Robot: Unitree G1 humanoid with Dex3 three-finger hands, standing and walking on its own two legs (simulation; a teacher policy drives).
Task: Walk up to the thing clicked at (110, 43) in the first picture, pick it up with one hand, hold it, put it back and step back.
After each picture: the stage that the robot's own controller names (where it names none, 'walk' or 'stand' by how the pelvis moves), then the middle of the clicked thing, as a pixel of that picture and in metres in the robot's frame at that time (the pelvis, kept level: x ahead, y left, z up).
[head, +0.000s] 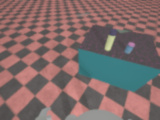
stand; (110, 40) +0.86 -0.22 -0.05
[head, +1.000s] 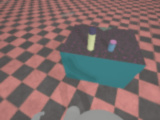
walk; (91, 39) +0.80 +0.03 -0.02
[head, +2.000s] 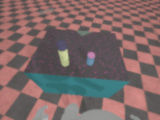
stand; (63, 54) +0.51 +0.24 -0.02
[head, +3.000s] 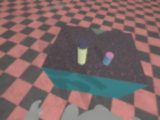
stand; (82, 52) +0.53 +0.07 -0.02
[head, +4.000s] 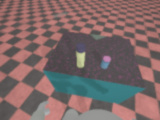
stand; (80, 56) +0.54 +0.09 -0.03
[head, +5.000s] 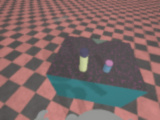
stand; (83, 60) +0.53 +0.07 -0.05
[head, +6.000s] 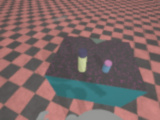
stand; (82, 61) +0.52 +0.07 -0.05
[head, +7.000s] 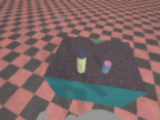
stand; (81, 62) +0.51 +0.08 -0.05
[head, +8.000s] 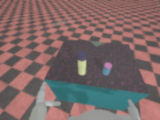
rise first; (82, 64) +0.50 +0.09 -0.05
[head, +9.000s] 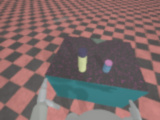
go down; (82, 60) +0.52 +0.09 -0.04
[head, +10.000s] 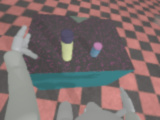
go down; (67, 47) +0.52 +0.10 +0.03
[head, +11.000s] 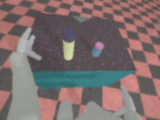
close in; (68, 46) +0.52 +0.10 +0.03
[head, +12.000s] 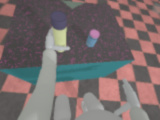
close; (59, 35) +0.54 +0.11 +0.08
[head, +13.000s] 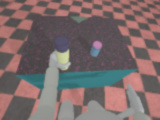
lift; (62, 55) +0.44 +0.13 +0.06
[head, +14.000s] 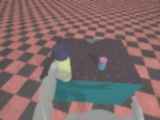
lift; (63, 65) +0.32 +0.15 +0.16
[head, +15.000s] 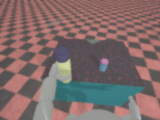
hold; (64, 67) +0.32 +0.16 +0.15
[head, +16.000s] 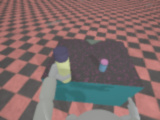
hold; (63, 67) +0.32 +0.16 +0.14
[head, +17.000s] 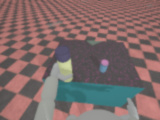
crouch; (65, 66) +0.32 +0.15 +0.14
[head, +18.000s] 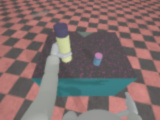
crouch; (64, 45) +0.47 +0.14 +0.16
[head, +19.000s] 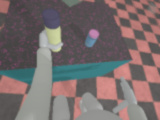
lower; (54, 34) +0.54 +0.13 +0.07
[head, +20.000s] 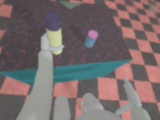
lower; (55, 37) +0.54 +0.13 +0.07
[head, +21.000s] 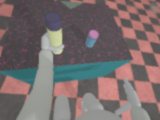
lower; (55, 37) +0.54 +0.13 +0.07
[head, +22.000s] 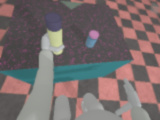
lower; (55, 37) +0.53 +0.13 +0.07
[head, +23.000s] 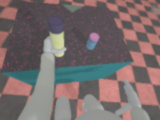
loosen; (57, 40) +0.53 +0.12 +0.07
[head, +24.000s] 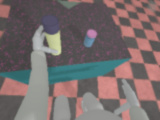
withdraw; (53, 39) +0.52 +0.13 +0.07
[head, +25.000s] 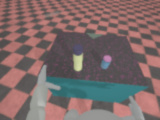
sink last; (78, 59) +0.49 +0.10 +0.00
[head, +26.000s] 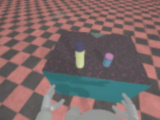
stand; (79, 56) +0.52 +0.11 +0.01
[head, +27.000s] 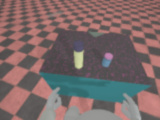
stand; (78, 56) +0.51 +0.11 +0.02
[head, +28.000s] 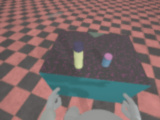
stand; (78, 56) +0.51 +0.11 +0.02
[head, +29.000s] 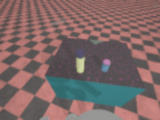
stand; (80, 61) +0.52 +0.10 -0.04
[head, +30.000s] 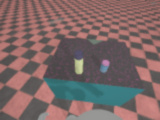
stand; (78, 63) +0.50 +0.10 -0.05
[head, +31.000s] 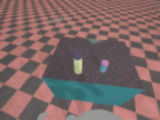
stand; (78, 63) +0.50 +0.11 -0.05
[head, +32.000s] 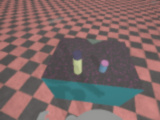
walk; (77, 63) +0.50 +0.12 -0.05
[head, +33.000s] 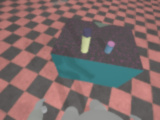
walk; (85, 41) +0.67 +0.06 -0.04
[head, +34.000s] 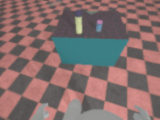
walk; (78, 22) +0.98 +0.18 -0.02
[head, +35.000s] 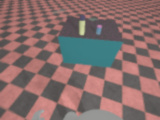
walk; (82, 25) +1.14 +0.13 -0.04
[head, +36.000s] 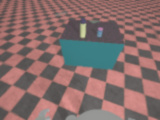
stand; (83, 28) +1.12 +0.12 -0.05
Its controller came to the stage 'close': yes
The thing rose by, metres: 0.20
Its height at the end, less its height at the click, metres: +0.00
